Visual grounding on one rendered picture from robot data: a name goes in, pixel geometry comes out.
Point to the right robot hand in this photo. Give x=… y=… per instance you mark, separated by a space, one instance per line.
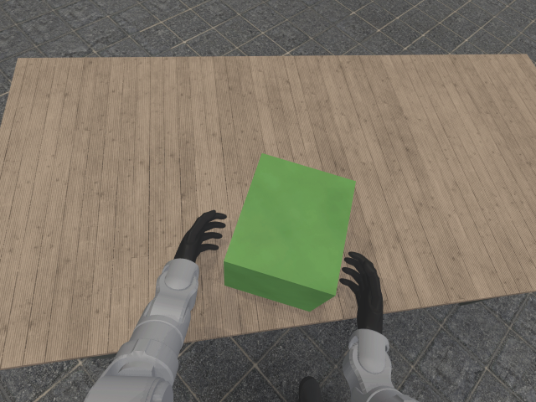
x=368 y=292

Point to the left robot hand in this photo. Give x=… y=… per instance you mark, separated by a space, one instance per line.
x=191 y=245

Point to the table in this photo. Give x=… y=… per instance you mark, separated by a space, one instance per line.
x=107 y=162

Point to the right robot foot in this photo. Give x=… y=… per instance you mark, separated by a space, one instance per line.
x=309 y=390

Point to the right robot forearm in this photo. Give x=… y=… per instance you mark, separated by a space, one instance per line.
x=367 y=368

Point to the carton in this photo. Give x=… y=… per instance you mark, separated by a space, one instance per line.
x=288 y=243

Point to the robot left upper arm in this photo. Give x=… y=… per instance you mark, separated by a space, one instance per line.
x=115 y=388

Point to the left robot forearm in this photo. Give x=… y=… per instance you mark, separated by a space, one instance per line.
x=158 y=337

